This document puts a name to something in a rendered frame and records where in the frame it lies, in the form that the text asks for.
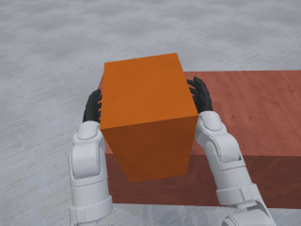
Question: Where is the robot right hand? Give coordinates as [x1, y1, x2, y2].
[186, 76, 214, 113]

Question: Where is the robot right forearm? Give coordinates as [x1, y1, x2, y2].
[195, 110, 277, 226]

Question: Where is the robot left forearm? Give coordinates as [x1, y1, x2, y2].
[68, 121, 114, 226]

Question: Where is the robot right upper arm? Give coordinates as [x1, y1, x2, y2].
[221, 209, 275, 226]

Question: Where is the robot left hand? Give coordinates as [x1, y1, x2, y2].
[83, 89, 103, 124]

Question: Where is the pedestal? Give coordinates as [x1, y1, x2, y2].
[97, 70, 301, 209]

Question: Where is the carton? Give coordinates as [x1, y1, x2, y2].
[100, 53, 198, 183]

